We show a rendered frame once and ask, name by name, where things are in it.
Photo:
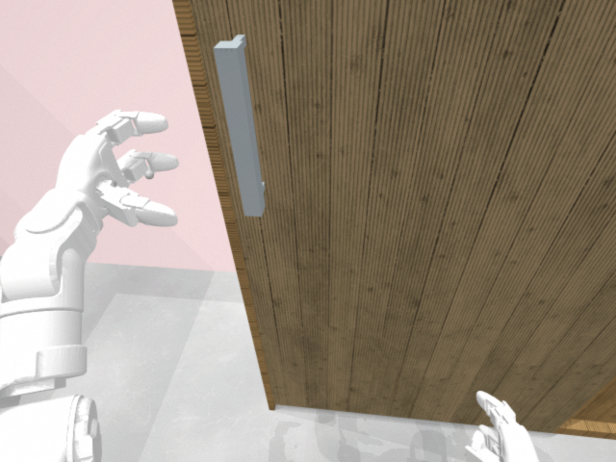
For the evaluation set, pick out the handle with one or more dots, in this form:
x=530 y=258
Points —
x=232 y=74

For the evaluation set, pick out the right robot hand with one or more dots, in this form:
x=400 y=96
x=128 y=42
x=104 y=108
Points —
x=512 y=444

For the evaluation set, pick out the robot left forearm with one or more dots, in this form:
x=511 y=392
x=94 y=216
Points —
x=42 y=295

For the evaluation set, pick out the wardrobe door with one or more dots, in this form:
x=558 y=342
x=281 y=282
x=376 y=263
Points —
x=601 y=407
x=440 y=190

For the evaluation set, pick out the robot left upper arm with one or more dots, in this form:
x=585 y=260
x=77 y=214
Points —
x=55 y=430

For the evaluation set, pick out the left robot hand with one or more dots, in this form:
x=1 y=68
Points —
x=89 y=163

